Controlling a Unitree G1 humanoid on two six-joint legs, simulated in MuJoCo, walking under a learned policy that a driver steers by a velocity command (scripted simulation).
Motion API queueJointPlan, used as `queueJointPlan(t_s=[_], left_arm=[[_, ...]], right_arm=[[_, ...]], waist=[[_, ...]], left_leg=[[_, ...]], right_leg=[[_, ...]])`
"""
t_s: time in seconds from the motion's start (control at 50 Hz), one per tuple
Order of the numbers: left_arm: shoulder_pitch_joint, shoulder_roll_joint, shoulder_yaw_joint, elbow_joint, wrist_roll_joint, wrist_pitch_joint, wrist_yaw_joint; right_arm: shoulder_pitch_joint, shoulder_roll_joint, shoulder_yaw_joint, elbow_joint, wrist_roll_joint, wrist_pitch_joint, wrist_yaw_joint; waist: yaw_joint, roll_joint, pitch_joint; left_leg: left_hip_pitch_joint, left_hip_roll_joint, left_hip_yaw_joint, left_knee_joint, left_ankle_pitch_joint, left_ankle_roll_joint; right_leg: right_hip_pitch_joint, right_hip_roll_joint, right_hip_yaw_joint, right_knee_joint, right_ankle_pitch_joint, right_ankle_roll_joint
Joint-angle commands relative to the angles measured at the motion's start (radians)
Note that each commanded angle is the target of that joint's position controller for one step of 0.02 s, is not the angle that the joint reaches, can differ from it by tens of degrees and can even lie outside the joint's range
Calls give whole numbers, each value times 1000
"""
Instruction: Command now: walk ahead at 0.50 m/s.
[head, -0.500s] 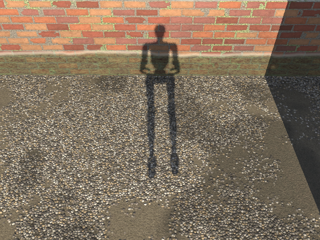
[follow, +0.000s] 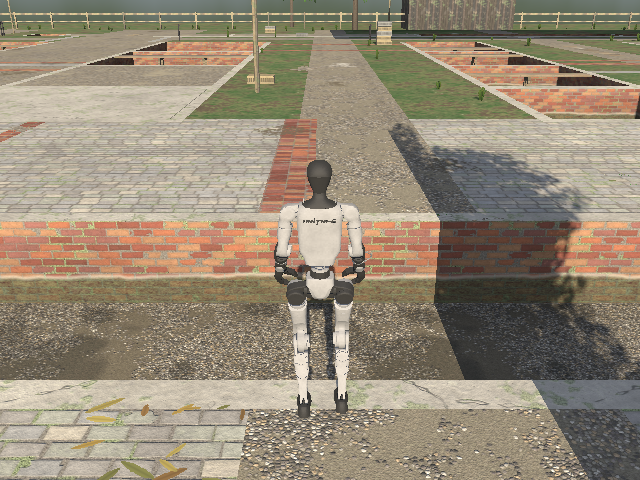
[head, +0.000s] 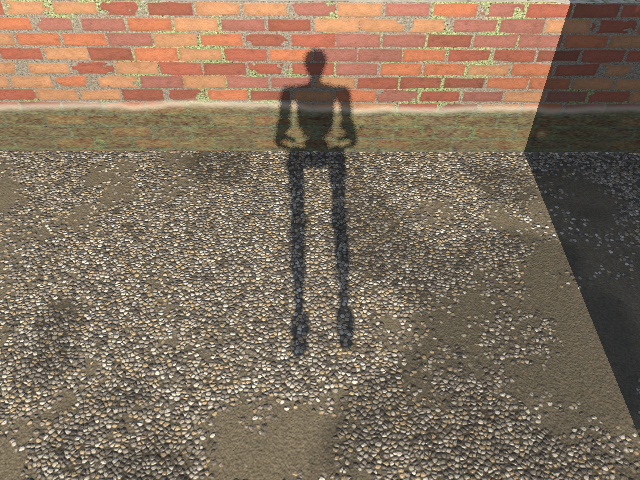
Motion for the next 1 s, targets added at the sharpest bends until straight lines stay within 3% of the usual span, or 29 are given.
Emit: queueJointPlan(t_s=[0.02, 0.12, 0.14, 0.16, 0.18, 0.2, 0.26, 0.3, 0.32, 0.34, 0.36, 0.38, 0.42, 0.48, 0.5, 0.52, 0.54, 0.56, 0.62, 0.72, 0.74, 0.76, 0.78, 0.8, 0.82, 0.84, 0.88, 1.0], left_arm=[[-87, 54, 9, -95, 4, -16, 1], [-72, 61, 10, -90, 2, -26, 1], [-94, 124, 32, -103, 2, -19, -18], [-60, 93, 25, -83, -2, -18, -4], [-75, 41, 9, -91, 0, -25, 2], [-84, 33, 6, -99, 0, -23, 3], [-80, 56, 10, -92, 3, -18, 3], [-90, 60, 9, -90, 1, -24, 3], [-132, 94, 24, -122, 4, -10, -10], [-51, 94, 23, -81, 1, -13, -1], [-68, 46, 10, -84, 2, -23, 4], [-84, 37, 7, -96, 0, -23, 4], [-89, 49, 8, -93, 1, -20, 2], [-93, 63, 10, -92, 3, -21, 0], [-96, 115, 32, -94, 10, -13, -10], [-39, 122, 35, -82, 10, -13, -12], [-37, 53, 11, -72, -2, -26, -8], [-102, 26, 4, -96, -4, -26, -1], [-94, 50, 7, -95, 0, -17, 2], [-73, 60, 9, -90, 1, -26, 1], [-88, 62, 11, -98, 3, -17, 7], [-89, 116, 30, -101, 11, -12, -8], [-40, 122, 36, -88, 9, -12, -11], [-54, 82, 21, -81, -5, -15, -1], [-85, 26, 6, -94, -4, -23, 5], [-99, 23, 3, -104, -3, -21, 5], [-93, 43, 5, -99, 1, -15, 3], [-72, 60, 8, -93, 2, -26, 0]], right_arm=[[-76, -51, -10, -93, 0, -20, 4], [-58, -67, -15, -89, -1, -26, 3], [-117, -92, -25, -121, -6, -6, 9], [-86, -63, -20, -105, -21, -15, 8], [-17, -52, -12, -75, -4, -23, 2], [-49, -56, -12, -78, 1, -26, 0], [-71, -54, -11, -90, 1, -23, 2], [-66, -56, -13, -94, 3, -19, 5], [-80, -118, -33, -100, -5, -13, 18], [-99, -58, -22, -107, -17, -19, 11], [-23, -43, -11, -80, -3, -25, 3], [-50, -51, -11, -80, 1, -26, 0], [-69, -58, -13, -88, 1, -24, 1], [-44, -66, -12, -85, -3, -23, 11], [-90, -106, -33, -100, -8, -9, 12], [-62, -107, -38, -93, -7, -3, -3], [-35, -60, -17, -77, -5, -17, -4], [-58, -42, -10, -85, -1, -18, -2], [-75, -54, -12, -91, 0, -19, 2], [-54, -65, -15, -87, -1, -27, 2], [-21, -89, -22, -67, 2, -25, -1], [-86, -112, -34, -98, -10, -9, 6], [-49, -110, -34, -84, -17, -7, 0], [-87, -43, -17, -101, -19, -14, 4], [-29, -31, -7, -75, -4, -21, -2], [-56, -42, -9, -78, 0, -23, -3], [-77, -51, -11, -88, 1, -21, 0], [-54, -65, -13, -87, -2, -27, 3]], waist=[[5, 14, -27], [5, 6, -39], [-1, -38, -20], [-22, -5, -119], [-10, -5, -137], [3, 14, -81], [7, 14, -34], [6, 4, -46], [5, 18, -25], [-12, 2, -122], [-9, -10, -140], [4, 8, -80], [5, 10, -41], [3, 1, -56], [4, -3, -42], [3, -27, -120], [-4, 5, -172], [-8, 8, -70], [4, 16, -22], [4, 6, -39], [10, 9, -66], [7, -10, -47], [1, -8, -130], [-21, -2, -131], [-10, -8, -140], [0, 9, -80], [5, 15, -32], [6, 5, -35]], left_leg=[[-45, 77, -103, -110, 334, -2], [-28, 77, -102, -110, 350, 0], [-47, 104, -73, -51, 650, 8], [-22, 75, -42, -30, 530, 0], [-16, 68, -83, -91, 385, -16], [-28, 73, -92, -106, 356, -12], [-30, 77, -100, -109, 355, -1], [-28, 75, -105, -108, 361, -2], [-4, 100, -85, -62, 702, 1], [10, 84, -46, -20, 574, 7], [-1, 72, -87, -88, 403, -10], [-26, 75, -93, -106, 358, -9], [-30, 76, -98, -111, 343, -3], [-21, 72, -104, -106, 328, 1], [-20, 102, -64, -45, 645, 9], [13, 97, -55, -5, 723, 4], [9, 76, -70, -67, 396, -11], [-38, 74, -89, -102, 368, -14], [-45, 75, -95, -111, 321, -6], [-28, 77, -97, -110, 339, -1], [15, 75, -109, -87, 377, 7], [-7, 110, -62, -30, 665, 11], [24, 99, -46, 1, 733, 5], [-17, 74, -31, -9, 552, -4], [-22, 71, -76, -85, 367, -21], [-38, 75, -85, -101, 336, -16], [-46, 77, -94, -107, 311, -7], [-35, 79, -95, -112, 319, -2]], right_leg=[[20, -40, 65, -69, 236, -15], [37, -42, 67, -68, 258, -22], [31, -70, 49, -46, 650, -28], [95, -67, 89, -18, 598, -39], [112, -49, 65, -38, 366, -32], [69, -43, 64, -58, 295, -24], [30, -39, 64, -70, 248, -18], [42, -44, 66, -67, 279, -19], [-12, -74, 34, -36, 584, -28], [66, -55, 80, -24, 555, -27], [101, -47, 63, -43, 345, -26], [68, -41, 63, -60, 286, -21], [40, -40, 65, -69, 251, -20], [31, -48, 65, -63, 244, -24], [13, -78, 31, -29, 600, -32], [62, -76, 29, -14, 747, -38], [101, -42, 63, -36, 363, -29], [68, -44, 61, -54, 316, -24], [20, -40, 67, -72, 241, -19], [37, -42, 71, -71, 260, -24], [17, -49, 54, -60, 273, -40], [-1, -74, 26, -28, 605, -32], [46, -78, 23, -9, 715, -37], [81, -64, 83, -13, 617, -38], [101, -51, 63, -39, 362, -30], [61, -43, 64, -55, 291, -25], [20, -39, 66, -70, 233, -20], [31, -41, 72, -74, 247, -24]])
